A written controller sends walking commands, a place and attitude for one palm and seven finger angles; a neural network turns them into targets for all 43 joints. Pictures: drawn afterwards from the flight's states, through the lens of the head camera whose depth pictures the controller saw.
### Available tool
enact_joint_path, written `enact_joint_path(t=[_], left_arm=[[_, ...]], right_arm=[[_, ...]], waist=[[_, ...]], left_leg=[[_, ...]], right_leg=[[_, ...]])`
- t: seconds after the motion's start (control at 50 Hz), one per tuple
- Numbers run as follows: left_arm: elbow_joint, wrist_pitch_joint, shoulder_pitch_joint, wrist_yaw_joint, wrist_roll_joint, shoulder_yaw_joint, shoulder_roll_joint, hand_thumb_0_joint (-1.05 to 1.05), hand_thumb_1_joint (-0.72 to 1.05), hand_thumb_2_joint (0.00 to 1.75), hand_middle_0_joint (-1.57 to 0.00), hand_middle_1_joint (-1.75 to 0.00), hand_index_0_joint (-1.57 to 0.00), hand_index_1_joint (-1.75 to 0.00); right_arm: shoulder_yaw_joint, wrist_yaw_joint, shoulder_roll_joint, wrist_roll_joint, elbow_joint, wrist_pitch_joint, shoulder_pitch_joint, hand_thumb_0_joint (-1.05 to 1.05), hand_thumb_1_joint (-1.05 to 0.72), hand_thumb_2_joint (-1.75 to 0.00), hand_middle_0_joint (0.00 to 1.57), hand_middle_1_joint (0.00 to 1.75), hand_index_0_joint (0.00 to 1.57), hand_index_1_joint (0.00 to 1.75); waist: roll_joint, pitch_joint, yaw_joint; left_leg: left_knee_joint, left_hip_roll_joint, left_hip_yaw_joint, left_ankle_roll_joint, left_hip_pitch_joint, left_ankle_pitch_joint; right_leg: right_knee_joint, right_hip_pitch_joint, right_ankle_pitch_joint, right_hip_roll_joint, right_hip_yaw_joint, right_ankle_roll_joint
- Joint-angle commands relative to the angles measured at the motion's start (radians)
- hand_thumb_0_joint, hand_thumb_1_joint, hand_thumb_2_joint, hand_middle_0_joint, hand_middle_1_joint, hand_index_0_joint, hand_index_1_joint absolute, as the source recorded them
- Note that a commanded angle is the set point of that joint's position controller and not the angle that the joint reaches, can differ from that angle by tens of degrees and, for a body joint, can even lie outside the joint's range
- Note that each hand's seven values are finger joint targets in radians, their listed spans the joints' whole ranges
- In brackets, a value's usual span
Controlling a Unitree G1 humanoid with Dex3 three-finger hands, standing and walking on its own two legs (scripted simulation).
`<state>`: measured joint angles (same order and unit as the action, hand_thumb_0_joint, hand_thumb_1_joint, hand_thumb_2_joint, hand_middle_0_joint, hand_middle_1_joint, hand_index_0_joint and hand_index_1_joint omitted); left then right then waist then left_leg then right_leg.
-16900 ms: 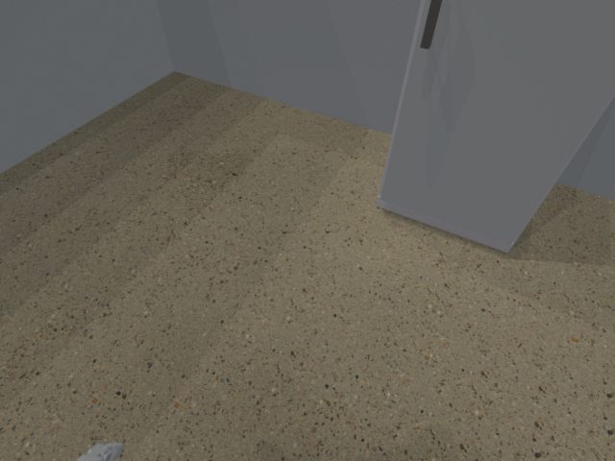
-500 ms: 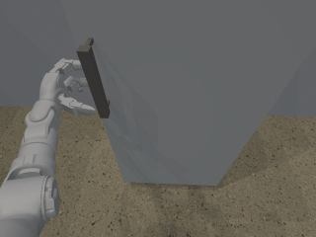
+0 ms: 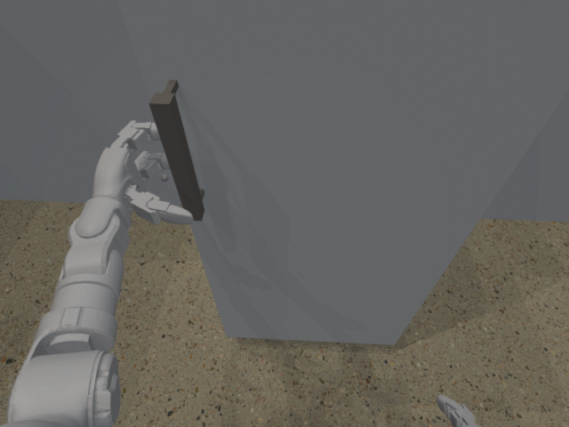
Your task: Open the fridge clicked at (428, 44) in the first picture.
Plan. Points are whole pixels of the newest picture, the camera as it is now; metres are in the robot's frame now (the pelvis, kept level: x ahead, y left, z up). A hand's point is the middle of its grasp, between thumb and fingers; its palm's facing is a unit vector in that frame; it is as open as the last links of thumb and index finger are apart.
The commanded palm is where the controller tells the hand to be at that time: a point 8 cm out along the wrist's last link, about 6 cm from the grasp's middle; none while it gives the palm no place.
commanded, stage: slide the fingers in behind the handle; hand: left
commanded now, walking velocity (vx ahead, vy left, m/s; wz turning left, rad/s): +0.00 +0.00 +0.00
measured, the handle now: (185, 157) +0.47 +0.17 +0.13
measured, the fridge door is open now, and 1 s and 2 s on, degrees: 0 0 0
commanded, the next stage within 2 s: grip the handle and tug to test in 1.18 s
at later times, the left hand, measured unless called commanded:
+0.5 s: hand (176, 179) +0.41 +0.16 +0.14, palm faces -0.01 -1.00 +0.00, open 14.0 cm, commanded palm +0.39 +0.22 +0.14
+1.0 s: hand (184, 176) +0.42 +0.16 +0.14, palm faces -0.01 -1.00 +0.00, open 14.0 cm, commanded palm +0.39 +0.21 +0.14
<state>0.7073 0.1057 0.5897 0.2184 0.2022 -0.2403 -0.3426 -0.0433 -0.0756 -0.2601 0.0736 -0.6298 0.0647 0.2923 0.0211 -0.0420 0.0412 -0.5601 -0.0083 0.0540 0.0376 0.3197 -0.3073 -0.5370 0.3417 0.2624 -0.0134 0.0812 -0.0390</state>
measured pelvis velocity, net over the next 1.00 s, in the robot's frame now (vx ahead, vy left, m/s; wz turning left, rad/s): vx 0.00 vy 0.00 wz -0.01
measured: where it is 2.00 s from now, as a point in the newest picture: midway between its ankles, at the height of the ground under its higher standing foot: outside the picture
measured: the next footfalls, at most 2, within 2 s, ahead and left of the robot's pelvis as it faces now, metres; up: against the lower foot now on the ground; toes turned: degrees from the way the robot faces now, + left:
none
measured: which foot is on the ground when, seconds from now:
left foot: down 0.00-1.00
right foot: down 0.00-1.00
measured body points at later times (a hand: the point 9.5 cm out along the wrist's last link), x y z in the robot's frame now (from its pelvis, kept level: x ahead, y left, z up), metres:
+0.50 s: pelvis +0.00 +0.00 +0.00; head +0.02 -0.01 +0.45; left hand +0.41 +0.22 +0.14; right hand +0.11 -0.26 -0.11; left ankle -0.01 +0.09 -0.73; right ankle +0.01 -0.09 -0.73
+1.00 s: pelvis +0.00 +0.00 +0.00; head +0.02 -0.01 +0.45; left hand +0.42 +0.21 +0.14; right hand +0.10 -0.26 -0.11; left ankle -0.01 +0.09 -0.73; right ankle +0.01 -0.09 -0.73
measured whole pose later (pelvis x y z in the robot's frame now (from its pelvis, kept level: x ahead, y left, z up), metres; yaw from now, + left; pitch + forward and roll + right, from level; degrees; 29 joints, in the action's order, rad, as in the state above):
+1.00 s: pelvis +0.00 +0.00 +0.00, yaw -1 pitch +4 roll +0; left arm 0.70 0.10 0.59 0.16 0.19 -0.22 -0.30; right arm -0.04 -0.07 -0.26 0.07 -0.65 0.05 0.30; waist 0.02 -0.04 0.05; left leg -0.55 0.00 0.06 0.03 0.31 -0.31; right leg -0.53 0.33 0.26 -0.02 0.07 -0.04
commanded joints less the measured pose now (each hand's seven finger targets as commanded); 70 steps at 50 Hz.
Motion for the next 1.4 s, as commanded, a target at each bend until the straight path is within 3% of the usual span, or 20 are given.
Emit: enact_joint_path(t=[0.0,0.18,0.24,0.3,0.34,0.38,0.48,0.6,0.68,0.7,0.78,0.8,0.82,0.84,0.92,1.0,1.12,1.18,1.26,1.38], left_arm=[[-0.216,0.058,0.414,-0.001,0.022,-0.025,-0.177,0.00,-0.50,0.30,-0.30,-1.20,-0.30,-1.20],[-0.294,0.045,0.373,-0.025,0.018,-0.061,-0.211,0.00,-0.50,0.30,-0.30,-1.20,-0.30,-1.20],[-0.329,0.047,0.404,-0.026,0.018,-0.034,-0.183,0.00,-0.50,0.30,-0.30,-1.20,-0.30,-1.20],[-0.286,0.038,0.414,-0.026,0.020,-0.006,-0.151,0.00,-0.50,0.30,-0.30,-1.20,-0.30,-1.20],[-0.275,0.037,0.447,-0.028,0.016,0.006,-0.144,0.00,-0.50,0.30,-0.30,-1.20,-0.30,-1.20],[-0.244,0.039,0.447,-0.033,0.014,-0.017,-0.175,0.00,-0.50,0.30,-0.30,-1.20,-0.30,-1.20],[-0.243,0.058,0.432,-0.036,0.015,-0.020,-0.163,0.00,-0.50,0.30,-0.30,-1.20,-0.30,-1.20],[-0.214,0.057,0.439,-0.044,0.012,-0.021,-0.161,0.00,-0.50,0.30,-0.30,-1.20,-0.30,-1.20],[-0.250,0.070,0.428,-0.056,0.006,-0.048,-0.195,0.00,-0.50,0.30,-0.30,-1.20,-0.30,-1.20],[-0.251,0.068,0.415,-0.054,0.005,-0.023,-0.160,0.00,-0.50,0.30,-0.30,-1.20,-0.30,-1.20],[-0.237,0.062,0.431,-0.055,0.002,-0.023,-0.170,0.00,-0.50,0.30,-0.30,-1.20,-0.30,-1.20],[-0.244,0.060,0.452,-0.053,0.002,0.007,-0.134,0.00,-0.50,0.30,-0.30,-1.20,-0.30,-1.20],[-0.212,0.055,0.442,-0.057,0.008,-0.028,-0.166,0.00,-0.50,0.30,-0.30,-1.20,-0.30,-1.20],[-0.213,0.054,0.465,-0.056,0.007,-0.023,-0.170,0.00,-0.50,0.30,-0.30,-1.20,-0.30,-1.20],[-0.256,0.071,0.452,-0.057,0.004,-0.021,-0.162,0.00,-0.50,0.30,-0.30,-1.20,-0.30,-1.20],[-0.210,0.059,0.416,-0.051,0.010,-0.041,-0.174,0.00,-0.50,0.30,-0.30,-1.20,-0.30,-1.20],[-0.261,0.055,0.431,-0.046,0.008,-0.020,-0.157,0.00,-0.50,0.30,-0.30,-1.20,-0.30,-1.20],[-0.244,0.056,0.424,-0.045,0.013,-0.037,-0.178,0.00,-0.50,0.30,-0.30,-1.20,-0.30,-1.20],[-0.271,0.060,0.445,-0.039,0.011,-0.017,-0.163,0.00,-0.50,0.30,-0.30,-1.20,-0.30,-1.20],[-0.288,0.053,0.403,-0.044,0.018,0.003,-0.122,0.00,-0.22,0.42,-0.33,-1.24,-0.33,-1.24]], right_arm=[[0.053,-0.005,-0.142,0.007,0.110,0.041,-0.018,0.00,-0.90,-0.90,0.20,0.30,0.20,0.30],[0.054,-0.001,-0.139,0.002,0.128,0.028,-0.034,0.00,-0.90,-0.90,0.20,0.30,0.20,0.30],[0.051,-0.001,-0.131,0.003,0.126,0.030,-0.040,0.00,-0.90,-0.90,0.20,0.30,0.20,0.30],[0.050,-0.005,-0.134,0.007,0.117,0.029,-0.041,0.00,-0.90,-0.90,0.20,0.30,0.20,0.30],[0.049,-0.007,-0.132,0.006,0.111,0.030,-0.043,0.00,-0.90,-0.90,0.20,0.30,0.20,0.30],[0.050,-0.009,-0.140,0.005,0.104,0.027,-0.034,0.00,-0.90,-0.90,0.20,0.30,0.20,0.30],[0.052,-0.003,-0.136,0.001,0.108,0.032,-0.029,0.00,-0.90,-0.90,0.20,0.30,0.20,0.30],[0.051,0.001,-0.135,0.004,0.111,0.029,-0.025,0.00,-0.90,-0.90,0.20,0.30,0.20,0.30],[0.056,0.002,-0.137,0.000,0.114,0.028,-0.019,0.00,-0.90,-0.90,0.20,0.30,0.20,0.30],[0.053,0.004,-0.130,0.002,0.118,0.029,-0.026,0.00,-0.90,-0.90,0.20,0.30,0.20,0.30],[0.054,0.001,-0.135,0.003,0.111,0.025,-0.020,0.00,-0.90,-0.90,0.20,0.30,0.20,0.30],[0.053,0.002,-0.131,0.005,0.111,0.028,-0.025,0.00,-0.90,-0.90,0.20,0.30,0.20,0.30],[0.054,0.000,-0.135,0.005,0.104,0.027,-0.017,0.00,-0.90,-0.90,0.20,0.30,0.20,0.30],[0.053,-0.001,-0.135,0.005,0.102,0.027,-0.019,0.00,-0.90,-0.90,0.20,0.30,0.20,0.30],[0.055,0.002,-0.131,0.001,0.109,0.030,-0.017,0.00,-0.90,-0.90,0.20,0.30,0.20,0.30],[0.056,0.004,-0.137,0.003,0.103,0.027,-0.011,0.00,-0.90,-0.90,0.20,0.30,0.20,0.30],[0.055,0.005,-0.131,0.003,0.118,0.024,-0.023,0.00,-0.90,-0.90,0.20,0.30,0.20,0.30],[0.055,0.002,-0.136,0.002,0.111,0.021,-0.017,0.00,-0.90,-0.90,0.20,0.30,0.20,0.30],[0.054,0.001,-0.132,0.005,0.113,0.025,-0.027,0.00,-0.90,-0.90,0.20,0.30,0.20,0.30],[0.060,0.006,-0.134,0.001,0.112,0.030,-0.023,0.00,-0.90,-0.90,0.20,0.30,0.20,0.30]], waist=[[0.007,-0.280,0.005],[-0.019,-0.304,-0.015],[0.027,-0.302,-0.006],[-0.012,-0.260,0.008],[0.020,-0.258,0.013],[-0.017,-0.253,0.011],[-0.011,-0.309,-0.002],[-0.023,-0.278,0.001],[-0.028,-0.318,-0.010],[0.002,-0.309,-0.009],[-0.012,-0.275,0.000],[0.011,-0.272,0.011],[-0.027,-0.260,0.005],[-0.012,-0.258,0.012],[0.007,-0.328,0.001],[-0.047,-0.286,0.003],[0.012,-0.299,-0.002],[-0.029,-0.286,0.005],[0.012,-0.294,0.008],[0.001,-0.315,0.000]], left_leg=[[0.059,0.020,-0.080,-0.002,-0.157,0.303],[0.061,0.015,-0.067,0.003,-0.134,0.320],[0.063,0.013,-0.068,0.000,-0.155,0.325],[0.072,0.015,-0.072,0.003,-0.139,0.269],[0.072,0.011,-0.073,0.002,-0.142,0.249],[0.071,0.013,-0.074,0.004,-0.124,0.230],[0.061,0.009,-0.068,0.005,-0.132,0.274],[0.068,0.010,-0.064,0.006,-0.105,0.247],[0.064,0.010,-0.062,0.007,-0.109,0.277],[0.064,0.009,-0.057,0.007,-0.118,0.286],[0.067,0.010,-0.059,0.007,-0.103,0.255],[0.067,0.009,-0.056,0.007,-0.120,0.250],[0.068,0.010,-0.061,0.007,-0.100,0.236],[0.068,0.009,-0.055,0.008,-0.098,0.219],[0.063,0.009,-0.061,0.006,-0.135,0.279],[0.063,0.011,-0.054,0.009,-0.108,0.273],[0.062,0.009,-0.057,0.006,-0.125,0.290],[0.060,0.011,-0.056,0.009,-0.114,0.269],[0.062,0.010,-0.061,0.005,-0.132,0.273],[0.054,0.017,-0.075,0.000,-0.177,0.343]], right_leg=[[0.049,-0.086,-0.286,0.011,-0.053,0.005],[0.048,-0.154,-0.334,0.017,-0.061,0.008],[0.050,-0.139,-0.335,0.016,-0.062,0.006],[0.063,-0.114,-0.280,0.013,-0.058,0.008],[0.065,-0.098,-0.257,0.015,-0.059,0.007],[0.068,-0.105,-0.241,0.016,-0.059,0.007],[0.053,-0.139,-0.292,0.017,-0.063,0.008],[0.057,-0.130,-0.276,0.015,-0.065,0.010],[0.049,-0.168,-0.308,0.016,-0.068,0.010],[0.050,-0.160,-0.321,0.014,-0.071,0.009],[0.057,-0.141,-0.287,0.014,-0.067,0.010],[0.061,-0.119,-0.281,0.012,-0.068,0.011],[0.064,-0.123,-0.269,0.012,-0.067,0.011],[0.068,-0.117,-0.259,0.013,-0.072,0.014],[0.052,-0.146,-0.304,0.011,-0.070,0.009],[0.058,-0.144,-0.316,0.011,-0.068,0.014],[0.054,-0.143,-0.321,0.012,-0.069,0.009],[0.060,-0.143,-0.302,0.012,-0.066,0.012],[0.058,-0.125,-0.296,0.011,-0.067,0.009],[0.049,-0.115,-0.321,0.006,-0.053,0.006]])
